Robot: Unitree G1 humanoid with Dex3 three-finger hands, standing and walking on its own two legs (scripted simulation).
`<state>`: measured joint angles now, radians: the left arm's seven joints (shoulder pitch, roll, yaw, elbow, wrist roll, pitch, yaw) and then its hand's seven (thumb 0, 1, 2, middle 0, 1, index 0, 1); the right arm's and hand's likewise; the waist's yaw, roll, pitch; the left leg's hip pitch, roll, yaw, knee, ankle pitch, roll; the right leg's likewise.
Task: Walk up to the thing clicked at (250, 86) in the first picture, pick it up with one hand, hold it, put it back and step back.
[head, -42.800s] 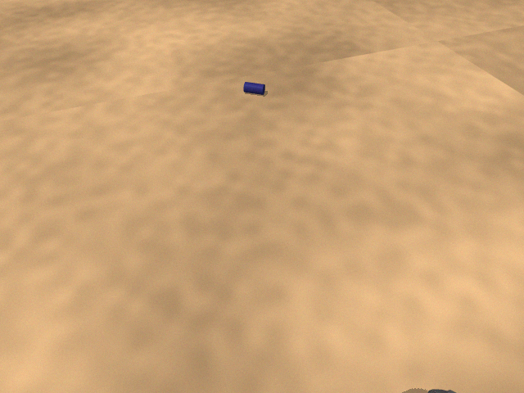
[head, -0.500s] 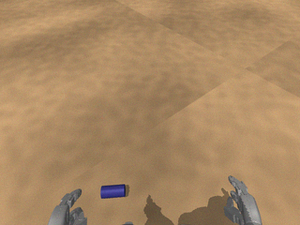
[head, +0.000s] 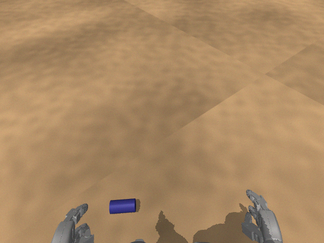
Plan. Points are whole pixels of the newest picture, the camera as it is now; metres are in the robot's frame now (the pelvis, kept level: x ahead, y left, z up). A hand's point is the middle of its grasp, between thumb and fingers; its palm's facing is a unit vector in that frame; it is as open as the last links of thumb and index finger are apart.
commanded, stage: stand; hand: left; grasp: from above
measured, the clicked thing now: (123, 206) +0.44 +0.22 -0.68
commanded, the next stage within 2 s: none
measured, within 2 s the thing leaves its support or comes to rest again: neither
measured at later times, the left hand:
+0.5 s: hand out of the picture +0.04 +0.24 -0.11, palm faces +0.05 -0.95 -0.31, open 7.4 cm
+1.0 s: hand out of the picture +0.04 +0.25 -0.10, palm faces +0.04 -0.94 -0.34, open 7.3 cm
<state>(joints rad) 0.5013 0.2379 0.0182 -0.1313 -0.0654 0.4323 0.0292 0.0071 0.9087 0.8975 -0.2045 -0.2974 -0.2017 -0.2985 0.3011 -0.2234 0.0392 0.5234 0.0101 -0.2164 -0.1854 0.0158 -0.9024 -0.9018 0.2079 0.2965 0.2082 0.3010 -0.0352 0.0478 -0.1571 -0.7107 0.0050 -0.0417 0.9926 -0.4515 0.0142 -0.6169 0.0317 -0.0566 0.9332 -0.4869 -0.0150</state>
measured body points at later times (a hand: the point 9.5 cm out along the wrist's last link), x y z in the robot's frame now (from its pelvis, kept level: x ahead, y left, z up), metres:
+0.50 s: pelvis +0.00 +0.01 +0.06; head +0.00 +0.02 +0.51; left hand +0.04 +0.29 -0.08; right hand +0.08 -0.26 -0.08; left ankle +0.02 +0.11 -0.68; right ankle -0.01 -0.11 -0.68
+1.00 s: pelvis -0.01 +0.01 +0.07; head -0.01 +0.01 +0.51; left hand +0.03 +0.30 -0.08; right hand +0.07 -0.27 -0.08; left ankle +0.02 +0.11 -0.68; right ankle -0.01 -0.11 -0.68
